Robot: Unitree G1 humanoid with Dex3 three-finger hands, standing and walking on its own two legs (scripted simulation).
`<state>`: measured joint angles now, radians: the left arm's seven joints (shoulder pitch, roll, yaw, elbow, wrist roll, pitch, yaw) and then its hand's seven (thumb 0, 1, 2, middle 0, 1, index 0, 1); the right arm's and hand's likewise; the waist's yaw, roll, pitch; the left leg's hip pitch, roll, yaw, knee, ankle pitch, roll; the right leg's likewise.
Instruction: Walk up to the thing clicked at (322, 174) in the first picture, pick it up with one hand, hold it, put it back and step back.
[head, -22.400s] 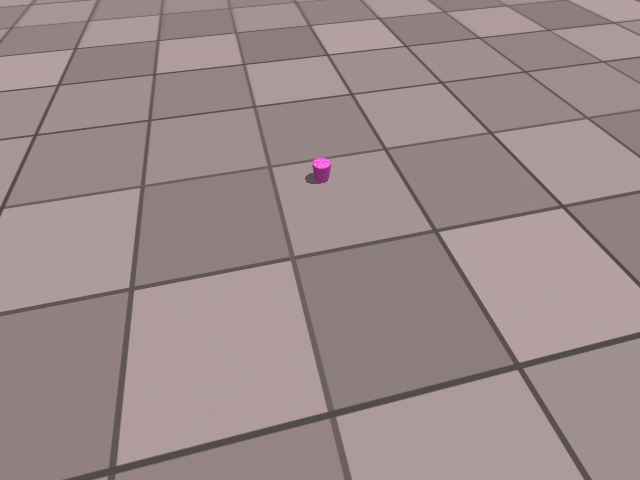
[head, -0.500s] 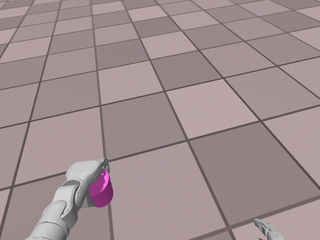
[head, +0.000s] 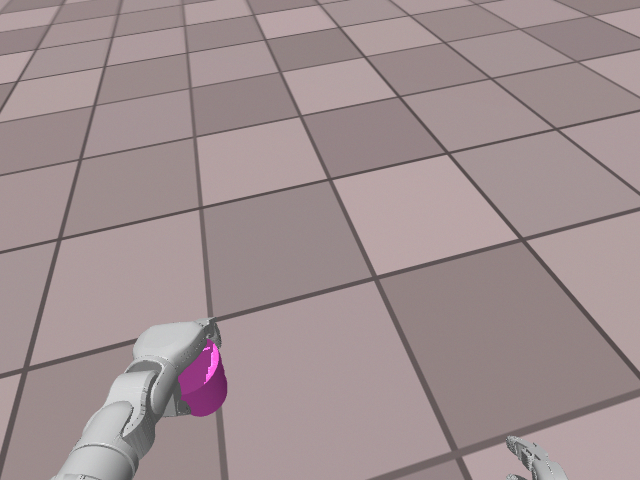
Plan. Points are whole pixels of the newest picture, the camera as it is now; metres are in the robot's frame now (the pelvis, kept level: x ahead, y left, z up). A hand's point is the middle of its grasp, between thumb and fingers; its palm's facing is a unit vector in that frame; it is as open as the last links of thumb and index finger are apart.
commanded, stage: hold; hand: left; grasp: from above
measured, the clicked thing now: (196, 379) +0.29 +0.22 -0.09
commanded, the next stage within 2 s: crouch in 0.02 s
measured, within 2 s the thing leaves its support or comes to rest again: neither
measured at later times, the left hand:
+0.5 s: hand (193, 390) +0.29 +0.23 -0.11, palm faces -0.48 -0.03 -0.87, open 11.5 cm
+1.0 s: hand (235, 397) +0.36 +0.23 -0.35, palm faces -0.45 +0.02 -0.89, open 11.4 cm
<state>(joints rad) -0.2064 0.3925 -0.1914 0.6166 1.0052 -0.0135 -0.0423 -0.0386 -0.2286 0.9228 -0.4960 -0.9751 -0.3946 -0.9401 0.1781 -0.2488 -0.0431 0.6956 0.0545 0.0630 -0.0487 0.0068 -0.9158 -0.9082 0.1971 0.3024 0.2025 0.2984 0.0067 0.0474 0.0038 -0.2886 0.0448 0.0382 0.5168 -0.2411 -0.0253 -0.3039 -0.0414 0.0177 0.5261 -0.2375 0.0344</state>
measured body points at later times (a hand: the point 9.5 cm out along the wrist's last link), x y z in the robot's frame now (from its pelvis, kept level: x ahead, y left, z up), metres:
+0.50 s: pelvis +0.00 +0.00 -0.01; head +0.04 +0.00 +0.43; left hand +0.31 +0.23 -0.06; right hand +0.12 -0.27 -0.13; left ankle +0.02 +0.14 -0.73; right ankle +0.02 -0.14 -0.73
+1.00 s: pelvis -0.04 +0.01 -0.21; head +0.13 +0.02 +0.20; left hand +0.38 +0.23 -0.30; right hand -0.02 -0.27 -0.34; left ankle +0.02 +0.14 -0.73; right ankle +0.02 -0.14 -0.73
